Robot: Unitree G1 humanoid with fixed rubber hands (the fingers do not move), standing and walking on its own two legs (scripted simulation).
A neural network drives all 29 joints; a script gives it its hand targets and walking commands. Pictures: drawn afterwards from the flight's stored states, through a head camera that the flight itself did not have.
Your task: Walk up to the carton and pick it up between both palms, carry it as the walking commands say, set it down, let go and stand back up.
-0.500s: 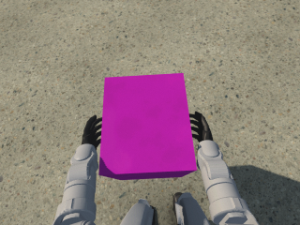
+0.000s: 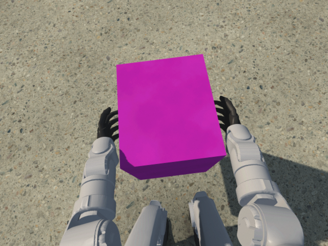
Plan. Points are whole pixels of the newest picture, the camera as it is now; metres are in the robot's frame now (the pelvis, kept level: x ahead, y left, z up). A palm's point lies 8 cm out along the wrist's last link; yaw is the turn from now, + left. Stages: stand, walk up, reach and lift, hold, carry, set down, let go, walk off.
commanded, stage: set down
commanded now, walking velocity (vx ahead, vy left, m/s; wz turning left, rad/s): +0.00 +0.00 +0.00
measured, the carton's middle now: (167, 125) +0.44 +0.02 -0.16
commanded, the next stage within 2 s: none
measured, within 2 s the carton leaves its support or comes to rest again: neither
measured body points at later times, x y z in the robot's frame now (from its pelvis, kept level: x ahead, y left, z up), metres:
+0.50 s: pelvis -0.04 -0.03 -0.09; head +0.22 -0.05 +0.28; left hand +0.42 +0.18 -0.18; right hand +0.44 -0.14 -0.19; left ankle +0.02 +0.09 -0.60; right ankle +0.08 -0.11 -0.60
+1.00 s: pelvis -0.03 -0.01 -0.15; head +0.27 +0.01 +0.19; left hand +0.45 +0.19 -0.27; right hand +0.47 -0.13 -0.27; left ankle +0.02 +0.09 -0.60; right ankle +0.08 -0.11 -0.60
